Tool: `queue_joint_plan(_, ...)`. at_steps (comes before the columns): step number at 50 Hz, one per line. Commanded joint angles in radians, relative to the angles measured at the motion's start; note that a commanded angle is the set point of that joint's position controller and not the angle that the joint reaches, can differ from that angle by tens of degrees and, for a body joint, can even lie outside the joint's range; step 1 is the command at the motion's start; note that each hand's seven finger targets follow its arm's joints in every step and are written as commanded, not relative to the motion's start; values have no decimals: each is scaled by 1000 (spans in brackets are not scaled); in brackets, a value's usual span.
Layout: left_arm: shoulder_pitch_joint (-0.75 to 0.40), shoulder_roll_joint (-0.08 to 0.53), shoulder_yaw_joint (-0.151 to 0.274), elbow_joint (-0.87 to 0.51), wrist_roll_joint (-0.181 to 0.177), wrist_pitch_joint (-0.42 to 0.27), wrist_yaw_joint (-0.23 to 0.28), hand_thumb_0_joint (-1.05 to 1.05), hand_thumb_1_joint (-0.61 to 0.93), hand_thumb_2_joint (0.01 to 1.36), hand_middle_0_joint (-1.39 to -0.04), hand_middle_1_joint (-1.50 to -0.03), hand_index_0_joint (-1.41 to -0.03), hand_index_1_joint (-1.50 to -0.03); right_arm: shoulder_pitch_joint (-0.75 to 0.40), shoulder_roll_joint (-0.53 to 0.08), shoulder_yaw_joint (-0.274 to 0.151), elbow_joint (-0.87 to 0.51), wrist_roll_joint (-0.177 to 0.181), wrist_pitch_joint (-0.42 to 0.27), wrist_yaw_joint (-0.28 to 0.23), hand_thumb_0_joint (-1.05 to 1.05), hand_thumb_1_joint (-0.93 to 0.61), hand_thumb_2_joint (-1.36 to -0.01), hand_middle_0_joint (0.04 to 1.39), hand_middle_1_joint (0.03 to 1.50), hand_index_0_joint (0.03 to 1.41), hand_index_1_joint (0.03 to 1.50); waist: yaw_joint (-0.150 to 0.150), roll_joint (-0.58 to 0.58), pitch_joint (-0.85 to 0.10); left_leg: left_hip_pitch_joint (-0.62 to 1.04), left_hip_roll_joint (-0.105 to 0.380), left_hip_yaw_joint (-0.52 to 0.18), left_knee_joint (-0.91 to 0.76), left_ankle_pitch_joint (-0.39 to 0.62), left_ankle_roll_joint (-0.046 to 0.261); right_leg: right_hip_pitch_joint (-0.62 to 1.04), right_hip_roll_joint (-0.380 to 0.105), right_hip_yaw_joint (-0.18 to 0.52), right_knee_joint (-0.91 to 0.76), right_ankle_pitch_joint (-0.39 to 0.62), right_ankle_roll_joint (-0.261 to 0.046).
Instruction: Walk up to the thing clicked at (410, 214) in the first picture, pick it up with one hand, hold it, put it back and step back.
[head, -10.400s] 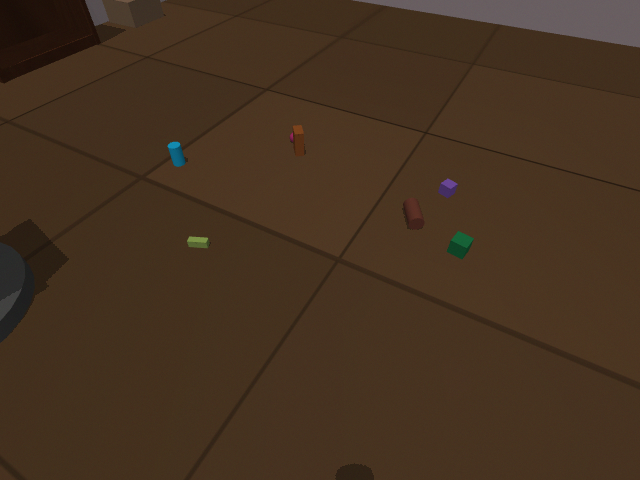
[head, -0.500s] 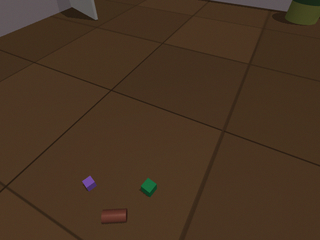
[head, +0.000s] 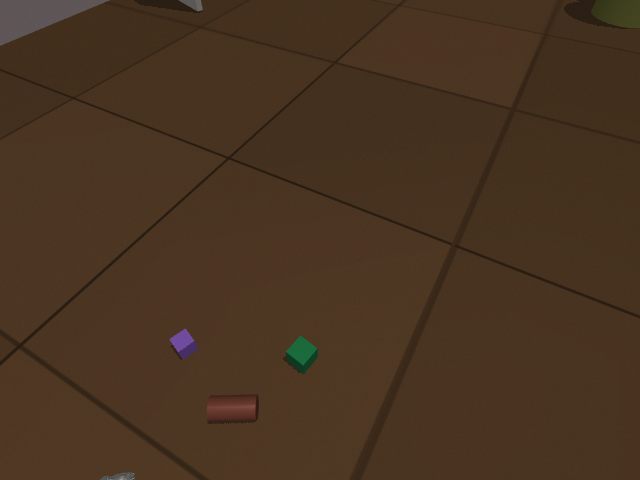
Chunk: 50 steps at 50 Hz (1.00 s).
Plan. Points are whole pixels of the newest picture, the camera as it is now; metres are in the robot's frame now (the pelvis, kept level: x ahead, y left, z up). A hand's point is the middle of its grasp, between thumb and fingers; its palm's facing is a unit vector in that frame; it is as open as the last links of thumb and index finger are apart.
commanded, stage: rise first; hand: left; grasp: from above
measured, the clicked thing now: (233, 407) +0.45 +0.26 -0.74
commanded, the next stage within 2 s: none
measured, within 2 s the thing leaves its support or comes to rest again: neither
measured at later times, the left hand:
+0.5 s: hand out of the picture +0.13 +0.26 -0.21, palm faces -0.14 -0.89 -0.44, open 13.9 cm
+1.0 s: hand out of the picture +0.20 +0.30 -0.36, palm faces -0.42 -0.59 -0.69, open 14.3 cm
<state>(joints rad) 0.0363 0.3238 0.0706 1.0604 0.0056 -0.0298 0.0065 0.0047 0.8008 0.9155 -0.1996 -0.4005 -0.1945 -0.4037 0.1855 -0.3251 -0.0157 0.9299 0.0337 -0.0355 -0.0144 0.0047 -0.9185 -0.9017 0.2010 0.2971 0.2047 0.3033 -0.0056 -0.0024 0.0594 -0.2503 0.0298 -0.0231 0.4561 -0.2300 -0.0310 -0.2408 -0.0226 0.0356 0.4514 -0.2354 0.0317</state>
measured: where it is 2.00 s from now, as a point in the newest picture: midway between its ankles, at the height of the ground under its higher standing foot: outside the picture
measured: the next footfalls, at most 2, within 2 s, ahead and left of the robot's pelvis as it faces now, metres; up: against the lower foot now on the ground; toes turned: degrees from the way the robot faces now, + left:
none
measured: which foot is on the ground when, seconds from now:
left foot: down 0.00-1.00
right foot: down 0.00-1.00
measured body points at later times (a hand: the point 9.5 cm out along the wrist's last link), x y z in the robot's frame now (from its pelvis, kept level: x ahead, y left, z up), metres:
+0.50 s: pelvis +0.00 +0.01 -0.07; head +0.08 +0.02 +0.37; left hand +0.14 +0.31 -0.18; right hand +0.16 -0.25 -0.16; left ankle +0.01 +0.14 -0.74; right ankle +0.00 -0.14 -0.74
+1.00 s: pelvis -0.04 +0.00 -0.22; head +0.13 +0.02 +0.20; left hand +0.22 +0.32 -0.32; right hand +0.16 -0.26 -0.32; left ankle +0.00 +0.14 -0.74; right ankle +0.00 -0.14 -0.74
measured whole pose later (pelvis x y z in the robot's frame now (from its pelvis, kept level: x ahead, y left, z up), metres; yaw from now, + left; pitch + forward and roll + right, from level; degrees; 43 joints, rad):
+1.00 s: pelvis -0.04 +0.00 -0.22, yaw +0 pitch +31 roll -2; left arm -0.06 0.46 0.17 0.65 0.61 -0.09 0.02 -0.01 -0.59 1.00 -0.10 -1.04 -0.09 -1.06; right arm 0.09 -0.29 -0.06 0.59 -0.01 -0.16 0.04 0.01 -0.94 -0.91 0.20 0.30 0.21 0.30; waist -0.03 0.00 -0.19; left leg -1.55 0.01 -0.08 1.69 -0.68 -0.05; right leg -1.52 0.00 0.03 1.67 -0.69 0.05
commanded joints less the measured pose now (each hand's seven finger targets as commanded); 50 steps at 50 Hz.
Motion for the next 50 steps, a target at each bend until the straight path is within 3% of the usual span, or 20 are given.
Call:
queue_joint_plan(1,-137,294,133,-103,89,-38,-34,0,275,924,-140,-887,-150,-877,27,-125,-71,-169,-9,-47,-25,0,-902,-900,199,300,200,300,-13,15,-262,-69,-41,67,89,135,35,-62,21,-51,65,149,-35)
queue_joint_plan(2,-43,259,126,-39,120,-24,-49,0,195,919,-127,-942,-148,-921,50,-120,-76,-178,-18,-48,-20,0,-923,-905,199,300,200,300,-4,-8,-280,-109,-46,62,131,138,34,-76,22,-55,100,148,-35)
queue_joint_plan(3,4,252,137,-60,141,-19,-58,0,115,931,-117,-966,-135,-948,57,-116,-84,-201,-19,-49,-16,0,-918,-903,200,300,200,300,25,5,-314,-122,-51,62,152,154,33,-69,23,-54,126,158,-37)
queue_joint_plan(5,-9,262,154,-165,166,-1,-49,0,-45,934,-121,-1006,-136,-990,39,-106,-90,-251,-18,-49,-15,0,-934,-907,200,300,200,300,45,72,-361,-116,-57,62,163,170,22,-82,26,-52,150,161,-41)
queue_joint_plan(7,20,185,116,-164,175,45,-35,0,-205,948,-106,-1033,-119,-1020,29,-98,-85,-284,-14,-48,-10,0,-922,-904,201,300,200,300,28,53,-289,-160,-47,52,169,129,18,-151,34,-64,160,103,-42)
queue_joint_plan(9,2,195,128,-206,186,84,-22,0,-365,967,-95,-1042,-99,-1038,7,-102,-89,-331,-11,-51,-4,0,-901,-900,201,300,200,300,18,28,-265,-206,-36,40,193,87,18,-197,40,-76,184,49,-42)
queue_joint_plan(12,-27,167,97,-281,193,124,-21,0,-508,976,-76,-1065,-77,-1064,-4,-93,-88,-374,-11,-63,3,0,-880,-895,201,300,200,300,-3,4,-233,-270,-26,30,232,-14,20,-296,46,-79,229,-50,-40)
queue_joint_plan(16,8,191,137,-412,199,125,-24,0,-553,1006,-70,-1057,-60,-1066,12,-83,-89,-410,-14,-91,8,0,-879,-896,201,300,200,300,-5,3,-274,-343,-25,24,314,-75,25,-360,39,-73,309,-99,-35)
queue_joint_plan(17,47,172,126,-434,209,124,-27,0,-561,1011,-68,-1049,-57,-1060,20,-74,-88,-415,-15,-97,6,0,-887,-897,201,300,200,300,-8,20,-297,-350,-26,27,342,-55,27,-374,37,-69,336,-79,-36)
queue_joint_plan(20,71,215,150,-553,250,119,-22,0,-568,1021,-63,-1065,-52,-1076,26,-74,-92,-434,-18,-111,-2,0,-897,-901,200,300,200,300,-11,70,-381,-351,-19,26,411,27,23,-404,33,-66,411,-9,-39)
queue_joint_plan(23,125,198,144,-616,277,137,-14,0,-601,1028,-73,-1068,-59,-1082,27,-66,-87,-451,-21,-116,-5,0,-930,-910,200,300,200,300,-19,66,-409,-383,-16,25,465,55,27,-438,31,-61,455,21,-37)
queue_joint_plan(28,212,177,139,-707,284,176,-10,0,-590,1005,-78,-1065,-70,-1072,18,-67,-87,-476,-24,-128,-5,0,-940,-912,200,300,200,300,-22,73,-420,-433,-10,8,513,58,26,-492,31,-66,509,9,-40)
queue_joint_plan(32,176,187,135,-708,304,183,-7,0,-595,989,-84,-1061,-80,-1064,11,-64,-84,-488,-28,-141,-5,0,-956,-916,200,300,200,300,-46,58,-406,-519,-11,6,585,29,35,-567,29,-64,560,-2,-39)
queue_joint_plan(36,87,226,147,-635,372,138,-6,0,-589,991,-82,-1042,-73,-1049,-8,-68,-81,-486,-36,-155,3,0,-932,-909,200,300,200,300,-42,56,-403,-659,-13,6,706,-27,37,-714,26,-65,685,-58,-43)
queue_joint_plan(40,34,229,131,-593,445,47,-6,0,-603,988,-98,-1039,-88,-1048,-19,-80,-90,-483,-39,-173,21,0,-943,-912,200,300,200,300,-38,81,-501,-765,-25,0,828,-79,32,-862,28,-64,828,-109,-44)
queue_joint_plan(42,-39,265,133,-593,489,-7,-6,0,-611,1001,-105,-1037,-90,-1053,-32,-97,-96,-472,-37,-176,29,0,-943,-912,200,300,200,300,-39,106,-555,-811,-20,-21,879,-86,27,-961,30,-68,914,-131,-47)
queue_joint_plan(43,-57,301,156,-583,518,-31,2,0,-611,1012,-107,-1031,-87,-1051,-32,-102,-99,-467,-37,-175,31,0,-945,-913,200,300,200,300,-27,114,-583,-838,-21,-22,914,-91,27,-994,29,-67,949,-134,-47)
queue_joint_plan(45,-88,321,155,-540,571,-78,20,0,-611,1001,-103,-1056,-93,-1066,-35,-108,-98,-449,-36,-168,37,0,-950,-914,201,300,200,300,-24,117,-633,-896,-25,-21,985,-64,29,-1052,31,-68,1020,-112,-49)
queue_joint_plan(48,-142,406,211,-514,642,-113,62,0,-606,1002,-95,-1069,-89,-1075,-26,-123,-104,-425,-33,-151,48,0,-949,-914,201,300,200,300,0,119,-729,-953,-30,-7,1097,20,38,-1108,32,-65,1108,-42,-48)
queue_joint_plan(50,-217,413,201,-511,676,-122,84,0,-582,1000,-91,-1071,-89,-1072,-22,-130,-114,-410,-34,-139,55,0,-937,-910,201,300,200,300,-10,118,-769,-996,-32,-2,1150,15,39,-1145,34,-66,1146,-40,-47)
